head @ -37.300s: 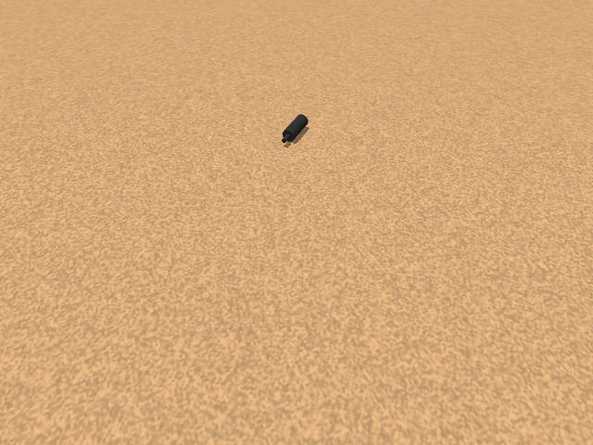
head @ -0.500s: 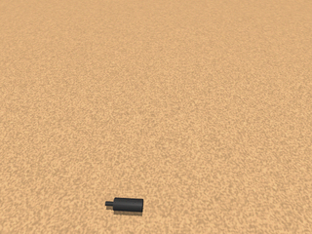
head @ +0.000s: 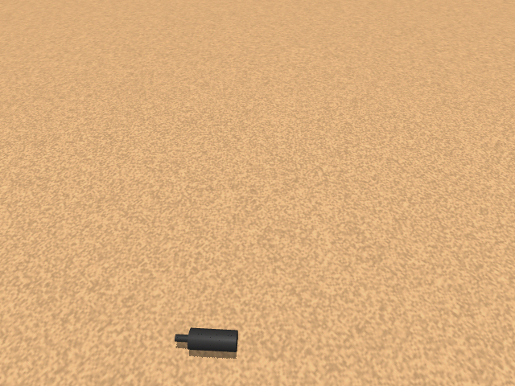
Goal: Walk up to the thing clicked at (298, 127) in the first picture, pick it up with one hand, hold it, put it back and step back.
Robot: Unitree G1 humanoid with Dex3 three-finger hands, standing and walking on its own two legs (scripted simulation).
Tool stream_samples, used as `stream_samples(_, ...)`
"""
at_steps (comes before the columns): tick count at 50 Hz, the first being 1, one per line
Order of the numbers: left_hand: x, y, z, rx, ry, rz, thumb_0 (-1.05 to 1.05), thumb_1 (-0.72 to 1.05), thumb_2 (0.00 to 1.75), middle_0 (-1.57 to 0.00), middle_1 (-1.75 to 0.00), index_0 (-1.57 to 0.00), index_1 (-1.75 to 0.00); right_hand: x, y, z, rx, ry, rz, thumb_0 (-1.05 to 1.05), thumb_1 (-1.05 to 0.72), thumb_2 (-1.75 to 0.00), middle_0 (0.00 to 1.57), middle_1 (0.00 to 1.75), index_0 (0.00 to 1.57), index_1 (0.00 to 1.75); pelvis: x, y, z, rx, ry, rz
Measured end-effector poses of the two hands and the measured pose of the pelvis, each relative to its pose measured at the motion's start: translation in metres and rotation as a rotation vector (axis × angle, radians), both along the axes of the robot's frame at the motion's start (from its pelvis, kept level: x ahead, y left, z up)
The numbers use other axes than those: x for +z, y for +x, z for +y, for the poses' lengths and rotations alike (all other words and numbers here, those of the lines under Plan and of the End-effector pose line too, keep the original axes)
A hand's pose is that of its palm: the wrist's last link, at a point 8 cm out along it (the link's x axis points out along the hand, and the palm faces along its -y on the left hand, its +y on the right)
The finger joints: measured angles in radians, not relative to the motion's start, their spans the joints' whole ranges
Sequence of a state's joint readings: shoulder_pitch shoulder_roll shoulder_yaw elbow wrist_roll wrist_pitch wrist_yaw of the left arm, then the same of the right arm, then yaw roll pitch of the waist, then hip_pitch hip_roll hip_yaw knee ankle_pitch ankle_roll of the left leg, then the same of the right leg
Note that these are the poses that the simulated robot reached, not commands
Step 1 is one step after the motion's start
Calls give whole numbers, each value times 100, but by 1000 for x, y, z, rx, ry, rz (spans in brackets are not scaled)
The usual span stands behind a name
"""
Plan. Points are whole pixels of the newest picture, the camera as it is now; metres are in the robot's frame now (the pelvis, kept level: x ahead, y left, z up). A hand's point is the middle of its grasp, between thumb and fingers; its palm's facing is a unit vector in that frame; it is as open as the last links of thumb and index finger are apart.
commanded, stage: stand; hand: left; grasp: from above
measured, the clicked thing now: (206, 339) +0.40 +0.20 -0.75
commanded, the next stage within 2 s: rise first in 0.60 s
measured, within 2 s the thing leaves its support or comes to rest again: neither
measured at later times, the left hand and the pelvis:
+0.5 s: hand out of the picture +0.07 +0.25 -0.16, palm faces -0.03 -0.94 -0.35, open 7.4 cm; pelvis +0.00 +0.00 +0.00, yaw +0 degrees
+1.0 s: hand out of the picture +0.15 +0.25 -0.17, palm faces -0.08 -0.93 -0.36, open 9.9 cm; pelvis -0.01 +0.01 -0.03, yaw +0 degrees
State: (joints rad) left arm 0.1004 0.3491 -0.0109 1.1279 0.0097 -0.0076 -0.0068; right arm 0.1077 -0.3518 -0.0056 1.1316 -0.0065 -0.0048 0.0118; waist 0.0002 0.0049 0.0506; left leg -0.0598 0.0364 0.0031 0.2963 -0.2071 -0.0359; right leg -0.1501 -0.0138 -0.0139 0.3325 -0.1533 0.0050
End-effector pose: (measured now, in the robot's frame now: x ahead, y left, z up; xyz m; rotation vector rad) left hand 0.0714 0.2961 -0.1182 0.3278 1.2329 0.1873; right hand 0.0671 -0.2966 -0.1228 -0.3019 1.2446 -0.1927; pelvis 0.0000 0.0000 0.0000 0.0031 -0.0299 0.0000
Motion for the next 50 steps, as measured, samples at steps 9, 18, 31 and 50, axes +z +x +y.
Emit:
stream_samples(9, -1, -4, 0, 5, 0, 8, 0, 90, 90, -21, -30, -20, -30, 0, -4, -2, 0, -4, 8, 1, -90, -90, 20, 30, 20, 30, 0, 0, -1, 0, 0, -1)
stream_samples(18, 0, -5, 0, 5, 1, 11, 0, 90, 90, -21, -30, -20, -30, -1, -6, -2, -3, -3, 11, 1, -90, -90, 20, 30, 20, 30, 0, 0, -1, -2, 1, -3)
stream_samples(31, -1, -6, 0, 3, 3, 15, 0, 90, 90, -21, -30, -20, -30, -1, -10, -2, -3, -1, 24, 1, -90, -90, 20, 30, 20, 30, 0, -1, -1, -1, -1, 1)
stream_samples(50, -20, 75, -2, -94, 10, -132, 0, 32, 95, -9, -84, -11, -82, -16, 13, 42, -23, 58, -189, 1, -93, -91, 20, 30, 20, 30, -27, -13, 6, 2, -1, 169)
